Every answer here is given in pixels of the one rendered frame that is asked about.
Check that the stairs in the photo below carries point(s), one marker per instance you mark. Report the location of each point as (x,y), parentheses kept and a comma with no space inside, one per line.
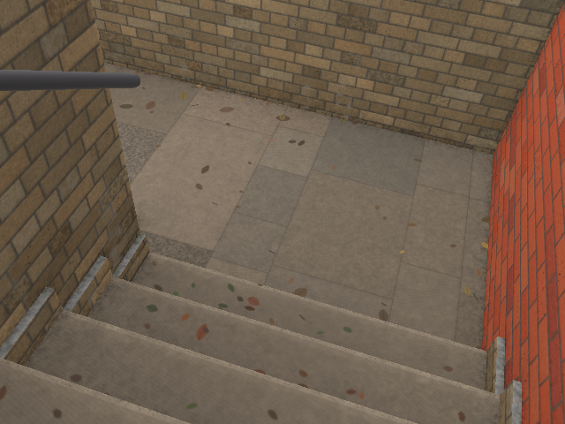
(181,344)

